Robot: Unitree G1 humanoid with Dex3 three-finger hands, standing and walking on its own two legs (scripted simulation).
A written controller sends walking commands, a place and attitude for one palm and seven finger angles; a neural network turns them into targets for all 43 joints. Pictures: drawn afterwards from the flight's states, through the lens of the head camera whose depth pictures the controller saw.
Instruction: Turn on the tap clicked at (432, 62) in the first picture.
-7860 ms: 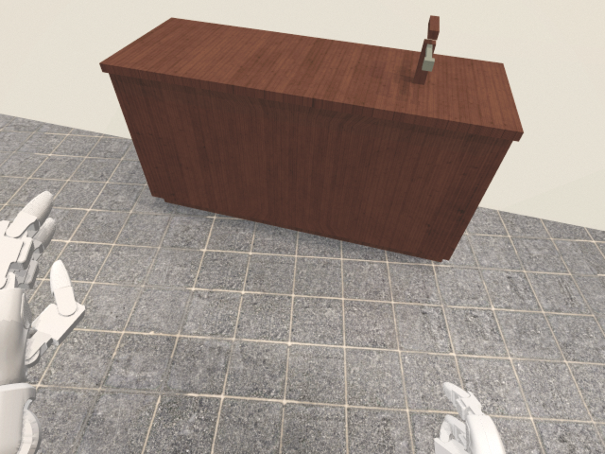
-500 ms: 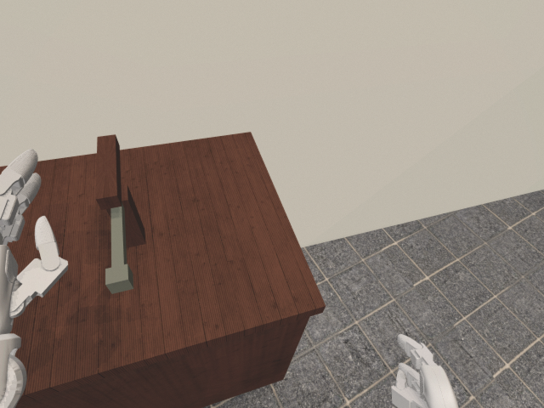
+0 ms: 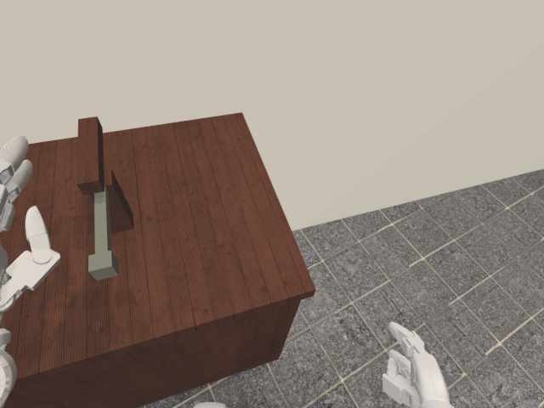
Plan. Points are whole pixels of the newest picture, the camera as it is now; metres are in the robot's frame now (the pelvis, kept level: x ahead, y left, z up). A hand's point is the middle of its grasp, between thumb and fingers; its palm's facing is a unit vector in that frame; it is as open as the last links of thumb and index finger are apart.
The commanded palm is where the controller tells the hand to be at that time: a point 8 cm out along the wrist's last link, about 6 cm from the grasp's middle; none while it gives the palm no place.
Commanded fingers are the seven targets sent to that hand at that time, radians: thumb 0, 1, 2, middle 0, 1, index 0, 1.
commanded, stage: shuffle to correct the standing spot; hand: left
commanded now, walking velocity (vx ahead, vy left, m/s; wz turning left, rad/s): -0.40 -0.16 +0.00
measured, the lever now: (103, 265) +0.27 +0.26 +0.05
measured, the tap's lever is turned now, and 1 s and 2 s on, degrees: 0 0 0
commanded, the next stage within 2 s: come to a stop and stand still in 0.90 s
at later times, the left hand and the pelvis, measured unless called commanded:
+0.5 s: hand (78, 315) +0.17 +0.20 +0.17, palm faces +0.32 -0.82 -0.47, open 7.4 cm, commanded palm +0.10 +0.23 +0.18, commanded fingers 0.00 0.90 0.90 -0.20 -0.30 -0.20 -0.30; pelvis -0.06 -0.04 -0.01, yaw -1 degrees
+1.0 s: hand out of the picture +0.10 +0.12 +0.17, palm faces +0.33 -0.83 -0.45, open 7.4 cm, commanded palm +0.04 +0.18 +0.18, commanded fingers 0.00 0.90 0.90 -0.20 -0.30 -0.20 -0.30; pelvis -0.12 -0.10 -0.03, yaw +0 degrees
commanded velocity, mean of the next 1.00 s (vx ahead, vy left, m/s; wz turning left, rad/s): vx -0.18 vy -0.18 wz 0.00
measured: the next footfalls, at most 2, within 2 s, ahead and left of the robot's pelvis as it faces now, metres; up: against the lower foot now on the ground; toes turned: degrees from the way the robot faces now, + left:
left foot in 0.70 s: -0.01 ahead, +0.05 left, +0.00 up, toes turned +3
right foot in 0.96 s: -0.06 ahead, -0.22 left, +0.00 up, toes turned +0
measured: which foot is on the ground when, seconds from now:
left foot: down 0.00-0.54, up 0.56-0.68, down 0.70-0.98, up 1.00-1.00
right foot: down 0.00-0.72, up 0.74-0.94, down 0.96-1.00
